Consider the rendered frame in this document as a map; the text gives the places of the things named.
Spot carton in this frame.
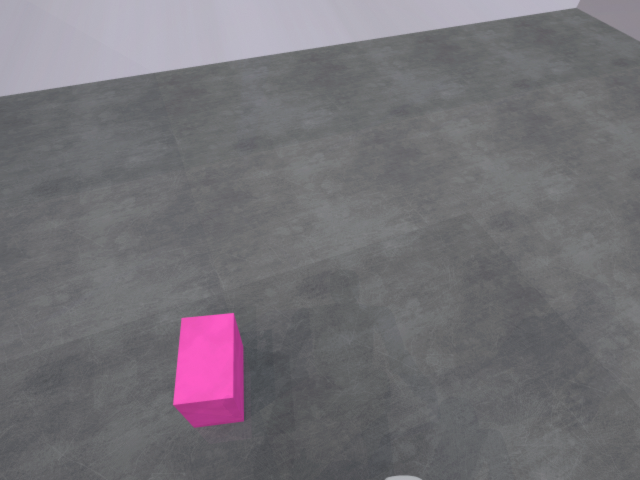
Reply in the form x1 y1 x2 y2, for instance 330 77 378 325
173 313 244 428

